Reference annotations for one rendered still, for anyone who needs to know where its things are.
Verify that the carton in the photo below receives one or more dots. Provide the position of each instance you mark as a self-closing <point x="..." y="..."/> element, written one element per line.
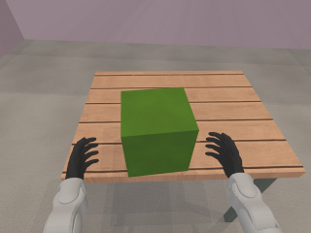
<point x="158" y="131"/>

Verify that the right robot forearm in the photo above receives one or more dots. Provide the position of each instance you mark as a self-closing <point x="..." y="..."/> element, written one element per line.
<point x="246" y="199"/>

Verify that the right robot hand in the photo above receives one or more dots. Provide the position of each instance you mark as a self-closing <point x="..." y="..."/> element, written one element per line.
<point x="228" y="153"/>

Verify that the left robot forearm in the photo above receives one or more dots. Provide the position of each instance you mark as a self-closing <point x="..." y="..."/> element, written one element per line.
<point x="69" y="206"/>

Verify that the table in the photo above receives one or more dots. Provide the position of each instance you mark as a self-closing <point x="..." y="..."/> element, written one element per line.
<point x="221" y="102"/>

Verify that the left robot hand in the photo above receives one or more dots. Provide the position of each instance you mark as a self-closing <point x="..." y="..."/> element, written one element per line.
<point x="77" y="161"/>

